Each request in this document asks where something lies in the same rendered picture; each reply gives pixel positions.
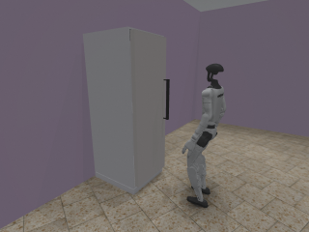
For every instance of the robot right upper arm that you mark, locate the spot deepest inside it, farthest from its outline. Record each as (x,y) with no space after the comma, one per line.
(223,105)

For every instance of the left robot hand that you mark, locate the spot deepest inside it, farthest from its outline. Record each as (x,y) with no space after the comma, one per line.
(190,145)

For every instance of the robot left upper arm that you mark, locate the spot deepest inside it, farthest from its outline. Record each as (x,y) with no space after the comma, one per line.
(207,102)

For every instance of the handle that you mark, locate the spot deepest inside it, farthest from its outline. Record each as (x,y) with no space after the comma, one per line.
(167,98)

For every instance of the fridge door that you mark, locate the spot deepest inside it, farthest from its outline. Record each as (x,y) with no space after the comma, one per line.
(148,87)

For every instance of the left robot thigh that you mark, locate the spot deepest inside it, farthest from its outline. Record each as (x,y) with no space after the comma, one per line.
(202,142)

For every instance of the left robot forearm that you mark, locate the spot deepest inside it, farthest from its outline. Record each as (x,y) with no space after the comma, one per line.
(202,125)

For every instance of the robot right foot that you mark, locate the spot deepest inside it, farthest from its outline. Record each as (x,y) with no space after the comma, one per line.
(205,190)

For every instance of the right robot forearm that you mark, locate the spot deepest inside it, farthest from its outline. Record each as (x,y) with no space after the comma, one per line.
(220,117)

